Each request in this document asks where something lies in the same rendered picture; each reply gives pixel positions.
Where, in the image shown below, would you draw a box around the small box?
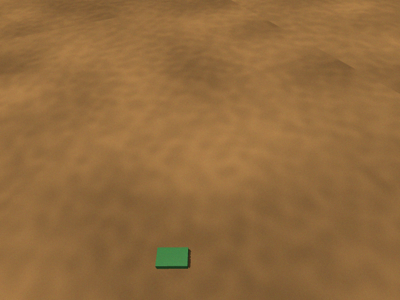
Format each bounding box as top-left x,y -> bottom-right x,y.
155,247 -> 189,269

